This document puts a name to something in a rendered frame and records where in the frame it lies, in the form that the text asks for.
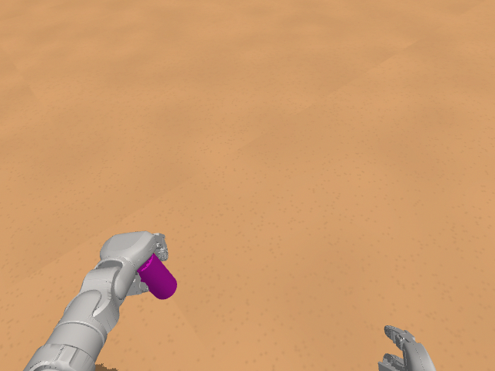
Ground left robot arm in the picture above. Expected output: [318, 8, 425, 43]
[23, 256, 135, 371]

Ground right robot hand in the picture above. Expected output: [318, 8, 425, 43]
[378, 325, 436, 371]

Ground left robot hand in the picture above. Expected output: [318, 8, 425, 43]
[100, 231, 169, 296]

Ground can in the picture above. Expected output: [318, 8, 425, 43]
[137, 253, 177, 300]

